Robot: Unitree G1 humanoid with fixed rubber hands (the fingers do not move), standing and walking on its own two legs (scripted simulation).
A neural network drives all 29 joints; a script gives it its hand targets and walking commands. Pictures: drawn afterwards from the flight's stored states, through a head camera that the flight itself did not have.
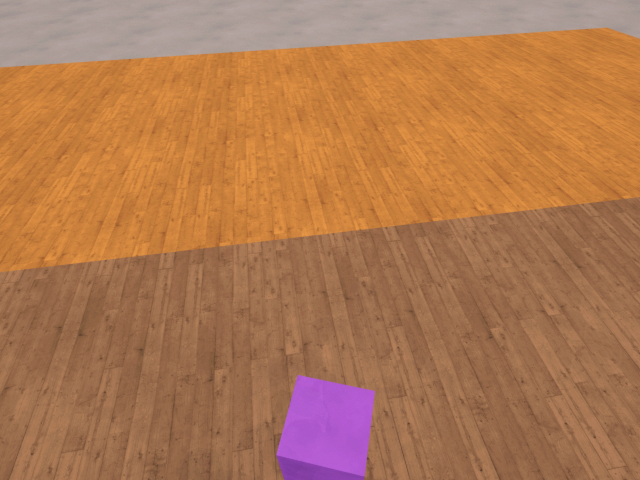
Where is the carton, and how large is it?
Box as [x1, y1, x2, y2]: [276, 375, 374, 479]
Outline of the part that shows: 298,375 276,454 284,479 363,479 374,391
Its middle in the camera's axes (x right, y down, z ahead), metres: +0.02 +0.55 +1.05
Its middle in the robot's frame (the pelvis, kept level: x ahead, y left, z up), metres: +0.39 +0.01 -0.66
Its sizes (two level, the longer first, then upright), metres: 0.210 0.200 0.250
